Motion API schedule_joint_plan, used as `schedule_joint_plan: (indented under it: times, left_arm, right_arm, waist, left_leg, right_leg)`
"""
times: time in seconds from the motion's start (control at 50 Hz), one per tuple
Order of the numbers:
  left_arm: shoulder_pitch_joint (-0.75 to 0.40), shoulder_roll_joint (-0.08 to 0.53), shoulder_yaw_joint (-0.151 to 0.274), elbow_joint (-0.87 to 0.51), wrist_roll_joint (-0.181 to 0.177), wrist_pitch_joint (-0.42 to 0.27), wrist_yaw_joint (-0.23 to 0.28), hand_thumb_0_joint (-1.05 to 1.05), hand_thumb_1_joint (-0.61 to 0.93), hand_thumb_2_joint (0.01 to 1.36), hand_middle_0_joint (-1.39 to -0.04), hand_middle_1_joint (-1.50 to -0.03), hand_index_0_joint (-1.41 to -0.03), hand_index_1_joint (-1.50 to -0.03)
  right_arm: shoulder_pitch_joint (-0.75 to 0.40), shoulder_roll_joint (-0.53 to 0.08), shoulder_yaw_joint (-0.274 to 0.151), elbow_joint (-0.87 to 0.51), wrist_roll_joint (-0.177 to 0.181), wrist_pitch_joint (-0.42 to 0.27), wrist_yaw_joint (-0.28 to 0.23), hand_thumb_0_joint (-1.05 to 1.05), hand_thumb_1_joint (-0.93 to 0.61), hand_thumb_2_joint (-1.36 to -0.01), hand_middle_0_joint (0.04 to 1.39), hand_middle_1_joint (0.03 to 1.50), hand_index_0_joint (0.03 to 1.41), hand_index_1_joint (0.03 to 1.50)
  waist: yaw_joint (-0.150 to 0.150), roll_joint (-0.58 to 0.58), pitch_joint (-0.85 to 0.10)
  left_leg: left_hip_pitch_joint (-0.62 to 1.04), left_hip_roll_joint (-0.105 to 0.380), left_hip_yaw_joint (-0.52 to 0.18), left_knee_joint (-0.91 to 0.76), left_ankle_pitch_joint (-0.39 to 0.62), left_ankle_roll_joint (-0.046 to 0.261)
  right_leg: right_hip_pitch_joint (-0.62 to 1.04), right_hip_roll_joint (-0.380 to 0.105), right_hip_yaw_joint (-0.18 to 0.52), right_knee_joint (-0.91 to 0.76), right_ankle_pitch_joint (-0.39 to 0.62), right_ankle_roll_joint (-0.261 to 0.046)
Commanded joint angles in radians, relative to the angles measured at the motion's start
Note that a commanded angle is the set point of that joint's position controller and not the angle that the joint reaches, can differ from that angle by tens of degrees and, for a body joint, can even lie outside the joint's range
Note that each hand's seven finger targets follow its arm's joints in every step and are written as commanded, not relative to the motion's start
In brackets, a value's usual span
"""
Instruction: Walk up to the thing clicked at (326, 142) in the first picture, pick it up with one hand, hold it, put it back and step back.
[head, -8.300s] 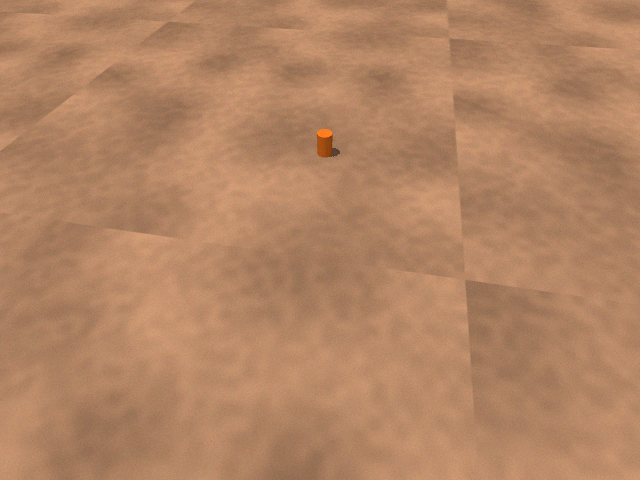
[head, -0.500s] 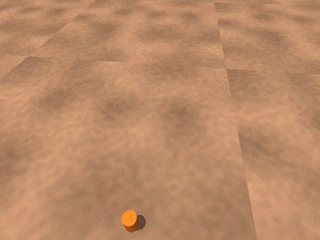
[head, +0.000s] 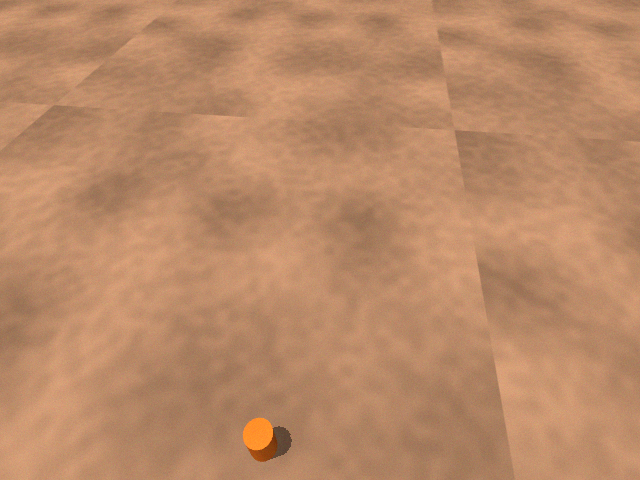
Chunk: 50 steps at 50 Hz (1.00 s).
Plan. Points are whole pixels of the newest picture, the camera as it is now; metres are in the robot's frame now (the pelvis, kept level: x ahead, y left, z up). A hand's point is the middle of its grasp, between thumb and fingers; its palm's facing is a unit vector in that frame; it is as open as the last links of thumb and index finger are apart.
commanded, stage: stand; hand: left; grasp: from the side
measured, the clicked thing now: (260, 440) +0.37 +0.20 -0.72
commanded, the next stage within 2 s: rise first in 1.44 s
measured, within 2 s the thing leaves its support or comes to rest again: neither
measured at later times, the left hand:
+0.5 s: hand out of the picture +0.08 +0.25 -0.16, palm faces -0.02 -0.94 -0.34, open 7.4 cm
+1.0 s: hand out of the picture +0.08 +0.26 -0.16, palm faces -0.02 -0.94 -0.34, open 7.4 cm
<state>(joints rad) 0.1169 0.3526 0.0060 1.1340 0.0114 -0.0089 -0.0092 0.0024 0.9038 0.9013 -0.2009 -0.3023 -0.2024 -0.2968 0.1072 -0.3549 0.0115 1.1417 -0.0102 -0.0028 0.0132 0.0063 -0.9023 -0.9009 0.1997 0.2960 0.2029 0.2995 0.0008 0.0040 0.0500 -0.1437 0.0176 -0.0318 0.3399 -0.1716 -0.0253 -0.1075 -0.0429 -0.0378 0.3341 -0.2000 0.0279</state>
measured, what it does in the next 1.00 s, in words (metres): stands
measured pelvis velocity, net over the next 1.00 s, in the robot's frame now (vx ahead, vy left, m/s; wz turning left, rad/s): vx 0.00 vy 0.00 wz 0.00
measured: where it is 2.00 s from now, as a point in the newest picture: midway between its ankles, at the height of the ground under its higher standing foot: outside the picture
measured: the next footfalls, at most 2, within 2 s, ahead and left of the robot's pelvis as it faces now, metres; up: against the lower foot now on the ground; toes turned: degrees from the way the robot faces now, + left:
none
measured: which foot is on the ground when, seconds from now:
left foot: down 0.00-1.00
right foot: down 0.00-1.00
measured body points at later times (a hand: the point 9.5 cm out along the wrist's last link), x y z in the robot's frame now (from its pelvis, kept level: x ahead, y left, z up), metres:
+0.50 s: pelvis +0.01 +0.00 +0.00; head +0.03 +0.00 +0.45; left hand +0.08 +0.30 -0.13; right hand +0.09 -0.30 -0.13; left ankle +0.01 +0.14 -0.75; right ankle -0.01 -0.14 -0.75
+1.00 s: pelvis +0.00 +0.00 +0.00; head +0.01 +0.01 +0.45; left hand +0.08 +0.31 -0.13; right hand +0.08 -0.30 -0.13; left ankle +0.01 +0.14 -0.75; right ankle -0.01 -0.14 -0.75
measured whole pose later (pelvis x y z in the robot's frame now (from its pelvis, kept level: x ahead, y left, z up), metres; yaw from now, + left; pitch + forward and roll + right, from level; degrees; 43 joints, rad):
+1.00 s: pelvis +0.00 +0.00 +0.00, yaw +0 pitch -2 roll +0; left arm 0.12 0.35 0.01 1.13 0.01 -0.01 -0.01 0.00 0.90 0.90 -0.20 -0.30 -0.20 -0.30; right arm 0.10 -0.35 0.01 1.12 -0.01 0.00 0.01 0.01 -0.90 -0.90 0.20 0.30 0.20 0.30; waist 0.00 0.00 0.05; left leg -0.12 0.01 -0.03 0.33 -0.18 -0.02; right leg -0.08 -0.05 -0.03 0.31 -0.20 0.03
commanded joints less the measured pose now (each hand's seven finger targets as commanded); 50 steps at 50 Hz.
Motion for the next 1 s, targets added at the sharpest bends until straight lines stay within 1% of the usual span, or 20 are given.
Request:
schedule_joint_plan:
  times: [0.0,0.1,0.12,0.14,0.18,0.2,0.22,0.24,0.3,0.4,0.42,0.46,0.48,0.52,0.68,0.72,0.76,0.78,0.84,0.98]
  left_arm:
    - [-0.029,0.221,0.039,-0.06,-0.004,-0.016,0.015,0.0,0.9,0.9,-0.2,-0.3,-0.2,-0.301]
    - [-0.023,0.211,0.035,-0.06,-0.001,-0.018,0.016,0.0,0.9,0.9,-0.2,-0.3,-0.2,-0.301]
    - [-0.03,0.222,0.038,-0.06,-0.002,-0.018,0.017,0.0,0.9,0.9,-0.2,-0.3,-0.2,-0.301]
    - [-0.033,0.214,0.038,-0.061,-0.001,-0.018,0.018,0.0,0.9,0.9,-0.2,-0.3,-0.2,-0.301]
    - [-0.04,0.224,0.041,-0.061,-0.002,-0.017,0.018,0.0,0.9,0.9,-0.2,-0.3,-0.2,-0.301]
    - [-0.033,0.21,0.037,-0.06,-0.002,-0.017,0.017,0.0,0.9,0.9,-0.2,-0.3,-0.2,-0.301]
    - [-0.037,0.218,0.039,-0.059,-0.002,-0.016,0.017,0.0,0.9,0.9,-0.2,-0.3,-0.2,-0.301]
    - [-0.027,0.215,0.038,-0.061,-0.002,-0.018,0.016,0.0,0.9,0.9,-0.2,-0.3,-0.2,-0.301]
    - [-0.03,0.215,0.039,-0.062,-0.001,-0.021,0.017,0.0,0.9,0.9,-0.2,-0.3,-0.2,-0.301]
    - [-0.036,0.216,0.039,-0.065,-0.002,-0.018,0.018,0.0,0.9,0.9,-0.2,-0.3,-0.2,-0.301]
    - [-0.038,0.216,0.04,-0.063,-0.003,-0.017,0.018,0.0,0.9,0.9,-0.2,-0.3,-0.2,-0.301]
    - [-0.034,0.216,0.041,-0.065,0.0,-0.017,0.018,0.0,0.9,0.9,-0.2,-0.3,-0.2,-0.301]
    - [-0.029,0.212,0.039,-0.065,0.0,-0.018,0.018,0.0,0.9,0.9,-0.2,-0.3,-0.2,-0.301]
    - [-0.035,0.218,0.041,-0.065,0.001,-0.018,0.02,0.0,0.9,0.9,-0.2,-0.3,-0.2,-0.301]
    - [-0.028,0.216,0.041,-0.067,-0.001,-0.018,0.021,0.0,0.9,0.9,-0.2,-0.3,-0.2,-0.301]
    - [-0.03,0.214,0.04,-0.066,-0.001,-0.018,0.02,0.0,0.9,0.9,-0.2,-0.3,-0.2,-0.301]
    - [-0.023,0.211,0.04,-0.067,0.0,-0.017,0.02,0.0,0.9,0.9,-0.2,-0.3,-0.2,-0.301]
    - [-0.028,0.214,0.041,-0.066,-0.002,-0.016,0.02,0.0,0.9,0.9,-0.2,-0.3,-0.2,-0.301]
    - [-0.02,0.216,0.041,-0.067,0.001,-0.016,0.019,0.0,0.9,0.9,-0.2,-0.3,-0.2,-0.301]
    - [-0.019,0.215,0.042,-0.071,0.0,-0.017,0.017,0.0,0.9,0.9,-0.2,-0.3,-0.2,-0.301]
  right_arm:
    - [-0.03,-0.214,-0.042,-0.055,0.003,-0.025,-0.02,0.0,-0.9,-0.9,0.2,0.3,0.2,0.3]
    - [-0.045,-0.219,-0.042,-0.063,0.005,-0.025,-0.021,0.0,-0.9,-0.9,0.2,0.3,0.2,0.3]
    - [-0.035,-0.212,-0.041,-0.062,0.004,-0.024,-0.021,0.0,-0.9,-0.9,0.2,0.3,0.2,0.3]
    - [-0.04,-0.218,-0.043,-0.063,0.003,-0.023,-0.022,0.0,-0.9,-0.9,0.2,0.3,0.2,0.3]
    - [-0.033,-0.209,-0.041,-0.065,0.003,-0.022,-0.022,0.0,-0.9,-0.9,0.2,0.3,0.2,0.3]
    - [-0.039,-0.221,-0.043,-0.066,0.004,-0.023,-0.022,0.0,-0.9,-0.9,0.2,0.3,0.2,0.3]
    - [-0.034,-0.212,-0.042,-0.066,0.002,-0.022,-0.022,0.0,-0.9,-0.9,0.2,0.3,0.2,0.3]
    - [-0.044,-0.221,-0.044,-0.066,0.002,-0.023,-0.023,0.0,-0.9,-0.9,0.2,0.3,0.2,0.3]
    - [-0.042,-0.216,-0.044,-0.071,0.004,-0.026,-0.022,0.0,-0.9,-0.9,0.2,0.3,0.2,0.3]
    - [-0.044,-0.214,-0.043,-0.069,0.003,-0.023,-0.023,0.0,-0.9,-0.9,0.2,0.3,0.2,0.3]
    - [-0.039,-0.21,-0.041,-0.068,0.003,-0.022,-0.023,0.0,-0.9,-0.9,0.2,0.3,0.2,0.3]
    - [-0.041,-0.213,-0.045,-0.072,0.003,-0.023,-0.024,0.0,-0.9,-0.9,0.2,0.3,0.2,0.3]
    - [-0.049,-0.215,-0.043,-0.071,0.004,-0.024,-0.023,0.0,-0.9,-0.9,0.2,0.3,0.2,0.3]
    - [-0.042,-0.212,-0.045,-0.073,0.003,-0.023,-0.024,0.0,-0.9,-0.9,0.2,0.3,0.2,0.3]
    - [-0.041,-0.214,-0.046,-0.075,0.005,-0.023,-0.025,0.0,-0.9,-0.9,0.2,0.3,0.2,0.3]
    - [-0.038,-0.211,-0.044,-0.075,0.005,-0.024,-0.025,0.0,-0.9,-0.9,0.2,0.3,0.2,0.3]
    - [-0.048,-0.216,-0.047,-0.078,0.004,-0.023,-0.025,0.0,-0.9,-0.9,0.2,0.3,0.2,0.3]
    - [-0.038,-0.211,-0.045,-0.074,0.004,-0.023,-0.024,0.0,-0.9,-0.9,0.2,0.3,0.2,0.3]
    - [-0.037,-0.212,-0.047,-0.075,0.003,-0.021,-0.023,0.0,-0.9,-0.9,0.2,0.3,0.2,0.3]
    - [-0.036,-0.216,-0.047,-0.077,0.003,-0.025,-0.023,0.0,-0.9,-0.9,0.2,0.3,0.2,0.3]
  waist:
    - [0.002,-0.01,-0.086]
    - [0.004,0.002,-0.081]
    - [-0.001,-0.009,-0.089]
    - [0.0,-0.003,-0.087]
    - [-0.004,-0.016,-0.084]
    - [0.001,0.005,-0.077]
    - [-0.001,-0.006,-0.083]
    - [0.005,0.002,-0.091]
    - [0.002,-0.005,-0.106]
    - [0.0,0.002,-0.083]
    - [-0.003,0.005,-0.083]
    - [-0.001,0.001,-0.104]
    - [0.004,0.007,-0.095]
    - [0.001,-0.01,-0.117]
    - [0.002,-0.003,-0.1]
    - [-0.002,0.001,-0.083]
    - [0.003,0.003,-0.085]
    - [0.0,-0.001,-0.071]
    - [-0.001,-0.004,-0.069]
    - [0.003,0.006,-0.077]
  left_leg:
    - [0.018,0.108,-0.069,-0.049,0.173,0.034]
    - [0.029,0.109,-0.067,-0.04,0.205,0.036]
    - [0.031,0.112,-0.066,-0.04,0.201,0.036]
    - [0.027,0.109,-0.064,-0.037,0.197,0.037]
    - [0.025,0.108,-0.066,-0.044,0.186,0.034]
    - [0.022,0.109,-0.067,-0.044,0.188,0.037]
    - [0.017,0.106,-0.063,-0.045,0.184,0.035]
    - [0.04,0.112,-0.066,-0.038,0.21,0.036]
    - [0.053,0.115,-0.062,-0.026,0.254,0.036]
    - [0.038,0.107,-0.057,-0.037,0.215,0.033]
    - [0.029,0.105,-0.058,-0.045,0.185,0.031]
    - [0.04,0.112,-0.06,-0.04,0.22,0.035]
    - [0.045,0.112,-0.06,-0.04,0.234,0.036]
    - [0.053,0.114,-0.059,-0.032,0.259,0.039]
    - [0.064,0.115,-0.058,-0.026,0.283,0.038]
    - [0.046,0.109,-0.056,-0.041,0.249,0.037]
    - [0.054,0.113,-0.057,-0.035,0.24,0.039]
    - [0.036,0.109,-0.057,-0.045,0.213,0.037]
    - [0.036,0.107,-0.058,-0.053,0.175,0.039]
    - [0.04,0.108,-0.058,-0.054,0.175,0.04]
  right_leg:
    - [0.029,-0.1,0.072,-0.051,0.122,-0.039]
    - [0.025,-0.101,0.07,-0.059,0.163,-0.034]
    - [0.037,-0.104,0.07,-0.055,0.158,-0.036]
    - [0.034,-0.104,0.07,-0.059,0.163,-0.035]
    - [0.036,-0.102,0.067,-0.054,0.142,-0.038]
    - [0.036,-0.102,0.071,-0.061,0.148,-0.035]
    - [0.042,-0.103,0.067,-0.057,0.147,-0.037]
    - [0.037,-0.103,0.069,-0.058,0.164,-0.036]
    - [0.049,-0.107,0.066,-0.053,0.215,-0.035]
    - [0.041,-0.106,0.069,-0.065,0.186,-0.035]
    - [0.043,-0.103,0.069,-0.068,0.159,-0.034]
    - [0.055,-0.105,0.065,-0.059,0.185,-0.038]
    - [0.048,-0.103,0.065,-0.059,0.198,-0.036]
    - [0.067,-0.107,0.061,-0.049,0.219,-0.038]
    - [0.057,-0.106,0.058,-0.048,0.24,-0.038]
    - [0.052,-0.103,0.059,-0.057,0.214,-0.037]
    - [0.047,-0.102,0.059,-0.057,0.204,-0.038]
    - [0.043,-0.102,0.063,-0.064,0.172,-0.036]
    - [0.035,-0.099,0.061,-0.072,0.138,-0.037]
    - [0.038,-0.101,0.068,-0.068,0.139,-0.039]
